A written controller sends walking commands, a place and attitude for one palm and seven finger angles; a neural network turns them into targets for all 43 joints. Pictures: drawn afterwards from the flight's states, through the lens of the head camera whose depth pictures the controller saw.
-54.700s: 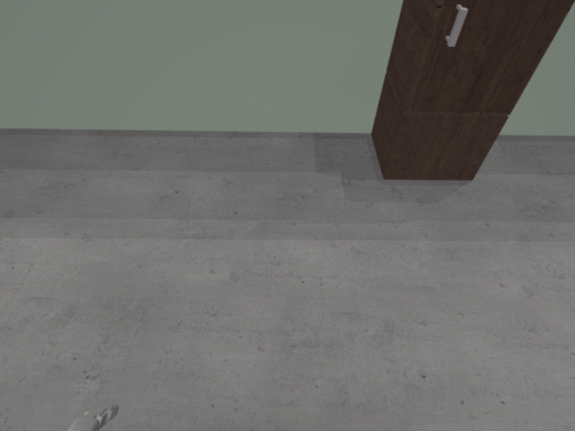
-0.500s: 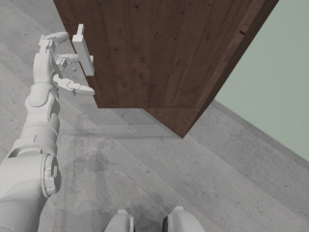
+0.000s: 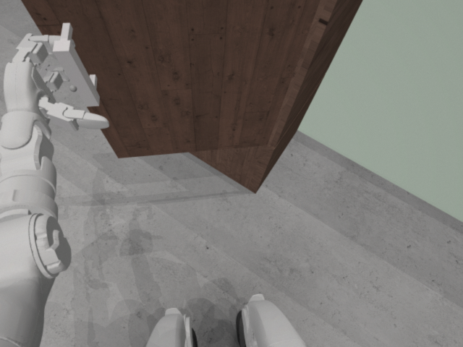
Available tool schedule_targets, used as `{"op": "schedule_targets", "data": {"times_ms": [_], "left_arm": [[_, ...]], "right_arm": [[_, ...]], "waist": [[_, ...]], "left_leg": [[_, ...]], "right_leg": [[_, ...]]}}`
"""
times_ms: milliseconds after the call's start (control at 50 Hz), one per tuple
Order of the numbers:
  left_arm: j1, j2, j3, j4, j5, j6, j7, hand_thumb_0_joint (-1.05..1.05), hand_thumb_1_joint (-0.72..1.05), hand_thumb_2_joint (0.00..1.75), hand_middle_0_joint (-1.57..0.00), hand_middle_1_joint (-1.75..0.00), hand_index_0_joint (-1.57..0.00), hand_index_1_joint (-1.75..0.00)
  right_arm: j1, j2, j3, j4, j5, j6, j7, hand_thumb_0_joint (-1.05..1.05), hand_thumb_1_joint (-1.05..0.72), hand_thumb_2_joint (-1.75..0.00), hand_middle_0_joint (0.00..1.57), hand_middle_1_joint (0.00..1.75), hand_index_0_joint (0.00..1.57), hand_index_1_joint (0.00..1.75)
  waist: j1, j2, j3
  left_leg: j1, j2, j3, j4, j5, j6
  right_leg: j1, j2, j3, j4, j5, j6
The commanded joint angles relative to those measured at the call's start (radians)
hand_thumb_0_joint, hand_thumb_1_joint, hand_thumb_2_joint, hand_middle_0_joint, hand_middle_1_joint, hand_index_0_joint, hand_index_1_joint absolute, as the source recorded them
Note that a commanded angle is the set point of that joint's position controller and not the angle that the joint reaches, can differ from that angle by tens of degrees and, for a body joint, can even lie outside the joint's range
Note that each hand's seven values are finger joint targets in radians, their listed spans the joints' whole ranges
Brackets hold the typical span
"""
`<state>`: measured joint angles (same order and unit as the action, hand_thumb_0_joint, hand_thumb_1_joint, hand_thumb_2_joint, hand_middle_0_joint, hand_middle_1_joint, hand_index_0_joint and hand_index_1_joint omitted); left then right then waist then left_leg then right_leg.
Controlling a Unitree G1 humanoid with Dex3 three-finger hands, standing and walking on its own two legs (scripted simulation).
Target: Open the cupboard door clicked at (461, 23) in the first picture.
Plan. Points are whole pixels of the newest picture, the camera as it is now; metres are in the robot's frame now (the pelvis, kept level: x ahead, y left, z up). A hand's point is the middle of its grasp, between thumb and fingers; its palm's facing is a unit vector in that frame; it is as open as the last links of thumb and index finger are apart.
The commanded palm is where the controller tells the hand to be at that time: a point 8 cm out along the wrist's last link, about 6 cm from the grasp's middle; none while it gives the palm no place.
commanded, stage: move the hooked fingers beside the handle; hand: left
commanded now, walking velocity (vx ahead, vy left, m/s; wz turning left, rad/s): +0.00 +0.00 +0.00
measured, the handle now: (80, 67) +0.57 +0.20 +0.08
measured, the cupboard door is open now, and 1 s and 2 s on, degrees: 41 41 41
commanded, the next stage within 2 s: slide the fingers in behind the handle in 1.90 s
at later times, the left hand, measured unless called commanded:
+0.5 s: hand (44, 91) +0.52 +0.24 +0.08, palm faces +0.03 -1.00 -0.01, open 13.9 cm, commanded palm +0.50 +0.28 +0.08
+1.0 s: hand (21, 97) +0.51 +0.27 +0.09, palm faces +0.04 -1.00 -0.02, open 14.0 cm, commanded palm +0.49 +0.30 +0.08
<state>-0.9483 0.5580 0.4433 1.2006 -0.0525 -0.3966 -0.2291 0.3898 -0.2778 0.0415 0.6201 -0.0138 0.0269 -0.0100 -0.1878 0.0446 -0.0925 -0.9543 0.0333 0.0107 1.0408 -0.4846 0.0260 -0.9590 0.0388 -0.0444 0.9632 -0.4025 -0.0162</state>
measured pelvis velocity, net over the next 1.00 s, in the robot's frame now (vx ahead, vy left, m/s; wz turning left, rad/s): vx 0.01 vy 0.02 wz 0.00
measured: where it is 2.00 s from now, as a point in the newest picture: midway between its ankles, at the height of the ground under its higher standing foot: outside the picture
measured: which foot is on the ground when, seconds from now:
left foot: down 0.00-1.00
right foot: down 0.00-1.00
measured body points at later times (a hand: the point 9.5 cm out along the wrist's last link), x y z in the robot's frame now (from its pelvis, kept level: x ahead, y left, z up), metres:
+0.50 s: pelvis +0.01 +0.01 +0.00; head +0.15 +0.03 +0.43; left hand +0.51 +0.30 +0.09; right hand +0.00 -0.26 -0.10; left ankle +0.00 +0.10 -0.67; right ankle +0.02 -0.11 -0.67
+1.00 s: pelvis +0.01 +0.02 +0.00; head +0.15 +0.05 +0.43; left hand +0.50 +0.32 +0.09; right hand +0.02 -0.25 -0.10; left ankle +0.00 +0.10 -0.67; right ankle +0.02 -0.11 -0.67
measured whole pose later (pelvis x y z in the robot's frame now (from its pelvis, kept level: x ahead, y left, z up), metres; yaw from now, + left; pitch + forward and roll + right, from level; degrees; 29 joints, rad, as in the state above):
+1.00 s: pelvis +0.01 +0.02 +0.00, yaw +0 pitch +23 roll -5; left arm -0.86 0.64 0.49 1.15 -0.12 -0.36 -0.39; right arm 0.39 -0.28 0.05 0.61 -0.01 0.06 -0.02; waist -0.17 0.04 -0.11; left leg -0.93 0.03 0.00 1.03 -0.50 0.04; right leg -0.91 0.04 -0.05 0.91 -0.40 0.01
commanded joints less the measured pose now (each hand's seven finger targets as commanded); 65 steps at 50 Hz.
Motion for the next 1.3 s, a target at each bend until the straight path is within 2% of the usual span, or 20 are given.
{"op": "schedule_targets", "data": {"times_ms": [0, 60, 100, 200, 260, 320, 420, 460, 520, 620, 740, 840, 900, 980, 1020, 1060, 1120, 1160, 1240, 1280], "left_arm": [[-0.398, 0.297, 0.03, -0.205, -0.042, -0.059, -0.035, 0.0, -0.5, 0.3, -0.3, -1.2, -0.3, -1.2], [-0.434, 0.334, 0.042, -0.187, -0.06, -0.035, -0.073, 0.0, -0.5, 0.3, -0.3, -1.2, -0.3, -1.2], [-0.459, 0.315, 0.018, -0.218, -0.063, -0.043, -0.088, 0.0, -0.5, 0.3, -0.3, -1.2, -0.3, -1.2], [-0.483, 0.314, 0.002, -0.182, -0.064, -0.037, -0.1, 0.0, -0.5, 0.3, -0.3, -1.2, -0.3, -1.2], [-0.466, 0.355, 0.023, -0.166, -0.061, -0.018, -0.107, 0.0, -0.5, 0.3, -0.3, -1.2, -0.3, -1.2], [-0.421, 0.367, 0.041, -0.218, -0.059, -0.028, -0.112, 0.0, -0.5, 0.3, -0.3, -1.2, -0.3, -1.2], [-0.369, 0.34, 0.041, -0.229, -0.077, -0.016, -0.116, 0.0, -0.5, 0.3, -0.3, -1.2, -0.3, -1.2], [-0.372, 0.386, 0.065, -0.249, -0.072, -0.013, -0.118, 0.0, -0.5, 0.3, -0.3, -1.2, -0.3, -1.2], [-0.349, 0.375, 0.061, -0.231, -0.073, -0.019, -0.123, 0.0, -0.5, 0.3, -0.3, -1.2, -0.3, -1.2], [-0.382, 0.325, 0.019, -0.232, -0.082, -0.027, -0.145, 0.0, -0.5, 0.3, -0.3, -1.2, -0.3, -1.2], [-0.334, 0.328, 0.037, -0.283, -0.1, -0.028, -0.168, 0.0, -0.5, 0.3, -0.3, -1.2, -0.3, -1.2], [-0.33, 0.362, 0.054, -0.227, -0.09, -0.004, -0.157, 0.0, -0.5, 0.3, -0.3, -1.2, -0.3, -1.2], [-0.339, 0.409, 0.086, -0.289, -0.083, -0.032, -0.151, 0.0, -0.5, 0.3, -0.3, -1.2, -0.3, -1.2], [-0.325, 0.362, 0.057, -0.323, -0.101, -0.059, -0.168, 0.0, -0.5, 0.3, -0.3, -1.2, -0.3, -1.2], [-0.33, 0.322, 0.023, -0.261, -0.104, -0.039, -0.182, 0.0, -0.5, 0.3, -0.3, -1.2, -0.3, -1.2], [-0.308, 0.358, 0.043, -0.194, -0.104, -0.012, -0.194, 0.0, -0.5, 0.3, -0.3, -1.2, -0.3, -1.2], [-0.368, 0.324, 0.001, -0.183, -0.097, 0.0, -0.2, 0.0, -0.5, 0.3, -0.3, -1.2, -0.3, -1.2], [-0.376, 0.38, 0.035, -0.181, -0.089, -0.005, -0.189, 0.0, -0.5, 0.3, -0.3, -1.2, -0.3, -1.2], [-0.466, 0.423, 0.056, -0.222, -0.088, -0.041, -0.177, 0.0, -0.5, 0.3, -0.3, -1.2, -0.3, -1.2], [-0.471, 0.438, 0.069, -0.278, -0.087, -0.058, -0.175, 0.0, -0.5, 0.3, -0.3, -1.2, -0.3, -1.2]], "right_arm": [[0.179, -0.175, -0.06, -0.041, 0.003, -0.008, -0.018, 0.0, -0.9, -0.9, 0.2, 0.3, 0.2, 0.3], [0.187, -0.186, -0.058, -0.028, 0.009, -0.01, -0.028, 0.0, -0.9, -0.9, 0.2, 0.3, 0.2, 0.3], [0.187, -0.182, -0.058, -0.021, 0.009, -0.015, -0.032, 0.0, -0.9, -0.9, 0.2, 0.3, 0.2, 0.3], [0.195, -0.189, -0.055, 0.0, 0.006, -0.02, -0.036, 0.0, -0.9, -0.9, 0.2, 0.3, 0.2, 0.3], [0.201, -0.195, -0.052, -0.004, 0.005, -0.017, -0.038, 0.0, -0.9, -0.9, 0.2, 0.3, 0.2, 0.3], [0.206, -0.194, -0.056, -0.012, 0.0, -0.014, -0.033, 0.0, -0.9, -0.9, 0.2, 0.3, 0.2, 0.3], [0.2, -0.193, -0.06, -0.027, 0.005, 0.003, -0.025, 0.0, -0.9, -0.9, 0.2, 0.3, 0.2, 0.3], [0.2, -0.198, -0.059, -0.033, 0.005, 0.008, -0.026, 0.0, -0.9, -0.9, 0.2, 0.3, 0.2, 0.3], [0.199, -0.198, -0.059, -0.03, 0.005, 0.012, -0.026, 0.0, -0.9, -0.9, 0.2, 0.3, 0.2, 0.3], [0.2, -0.197, -0.061, -0.019, 0.002, 0.013, -0.027, 0.0, -0.9, -0.9, 0.2, 0.3, 0.2, 0.3], [0.207, -0.197, -0.068, -0.02, 0.0, 0.02, -0.022, 0.0, -0.9, -0.9, 0.2, 0.3, 0.2, 0.3], [0.19, -0.197, -0.059, -0.029, 0.004, 0.033, -0.023, 0.0, -0.9, -0.9, 0.2, 0.3, 0.2, 0.3], [0.187, -0.196, -0.061, -0.04, 0.001, 0.03, -0.025, 0.0, -0.9, -0.9, 0.2, 0.3, 0.2, 0.3], [0.18, -0.191, -0.062, -0.043, 0.004, 0.028, -0.023, 0.0, -0.9, -0.9, 0.2, 0.3, 0.2, 0.3], [0.173, -0.193, -0.06, -0.029, 0.006, 0.029, -0.025, 0.0, -0.9, -0.9, 0.2, 0.3, 0.2, 0.3], [0.175, -0.203, -0.057, -0.031, 0.01, 0.032, -0.03, 0.0, -0.9, -0.9, 0.2, 0.3, 0.2, 0.3], [0.167, -0.2, -0.052, -0.026, 0.009, 0.023, -0.035, 0.0, -0.9, -0.9, 0.2, 0.3, 0.2, 0.3], [0.172, -0.206, -0.051, -0.026, 0.007, 0.019, -0.039, 0.0, -0.9, -0.9, 0.2, 0.3, 0.2, 0.3], [0.172, -0.206, -0.048, -0.017, 0.004, 0.005, -0.044, 0.0, -0.9, -0.9, 0.2, 0.3, 0.2, 0.3], [0.18, -0.204, -0.051, -0.024, 0.001, 0.0, -0.043, 0.0, -0.9, -0.9, 0.2, 0.3, 0.2, 0.3]], "waist": [[0.013, 0.067, -0.538], [-0.004, 0.042, -0.502], [-0.008, 0.096, -0.53], [-0.03, 0.112, -0.48], [-0.023, 0.117, -0.477], [0.006, 0.187, -0.554], [0.005, 0.149, -0.521], [0.012, 0.143, -0.519], [0.007, 0.121, -0.488], [-0.006, 0.18, -0.474], [0.016, 0.191, -0.552], [0.01, 0.131, -0.446], [0.031, 0.19, -0.524], [0.023, 0.194, -0.537], [0.001, 0.167, -0.482], [0.004, 0.103, -0.426], [-0.01, 0.156, -0.407], [-0.005, 0.12, -0.415], [-0.014, 0.154, -0.468], [0.004, 0.204, -0.554]], "left_leg": [[0.255, -0.023, -0.044, -0.099, 0.371, 0.005], [0.221, -0.02, -0.045, -0.101, 0.323, 0.011], [0.265, -0.019, -0.049, -0.097, 0.345, 0.009], [0.286, -0.011, -0.067, -0.091, 0.334, 0.007], [0.28, -0.009, -0.069, -0.094, 0.354, 0.005], [0.377, -0.004, -0.075, -0.087, 0.47, -0.009], [0.384, -0.002, -0.073, -0.094, 0.502, -0.009], [0.362, -0.003, -0.072, -0.101, 0.496, -0.007], [0.372, 0.001, -0.077, -0.1, 0.511, -0.009], [0.443, 0.007, -0.095, -0.1, 0.551, -0.025], [0.538, 0.019, -0.118, -0.093, 0.718, -0.052], [0.416, 0.007, -0.099, -0.109, 0.576, -0.029], [0.458, 0.005, -0.097, -0.102, 0.62, -0.036], [0.502, 0.01, -0.104, -0.098, 0.661, -0.044], [0.466, 0.01, -0.097, -0.1, 0.593, -0.034], [0.383, 0.002, -0.093, -0.116, 0.485, -0.018], [0.383, -0.002, -0.097, -0.118, 0.429, -0.018], [0.353, -0.002, -0.097, -0.114, 0.395, -0.012], [0.363, 0.001, -0.101, -0.094, 0.4, -0.015], [0.417, -0.002, -0.103, -0.089, 0.466, -0.023]], "right_leg": [[0.352, 0.013, 0.041, -0.093, 0.356, 0.004], [0.346, 0.014, 0.049, -0.11, 0.32, 0.009], [0.318, 0.014, 0.048, -0.107, 0.321, 0.006], [0.23, 0.017, 0.034, -0.109, 0.259, 0.005], [0.236, 0.015, 0.029, -0.104, 0.272, 0.004], [0.227, 0.018, 0.016, -0.088, 0.329, -0.003], [0.238, 0.027, 0.008, -0.099, 0.355, 0.001], [0.271, 0.026, 0.011, -0.097, 0.367, -0.001], [0.245, 0.028, 0.005, -0.1, 0.36, 0.0], [0.168, 0.029, -0.007, -0.102, 0.321, -0.004], [0.17, 0.034, -0.021, -0.097, 0.359, -0.005], [0.195, 0.03, -0.016, -0.103, 0.335, -0.002], [0.221, 0.029, -0.006, -0.095, 0.36, -0.006], [0.206, 0.034, -0.012, -0.097, 0.357, -0.008], [0.184, 0.034, -0.012, -0.108, 0.333, -0.001], [0.216, 0.031, -0.01, -0.116, 0.303, -0.002], [0.16, 0.025, -0.01, -0.116, 0.247, -0.005], [0.172, 0.024, -0.002, -0.115, 0.231, -0.004], [0.17, 0.021, 0.006, -0.101, 0.236, -0.005], [0.191, 0.022, 0.007, -0.087, 0.272, -0.01]]}}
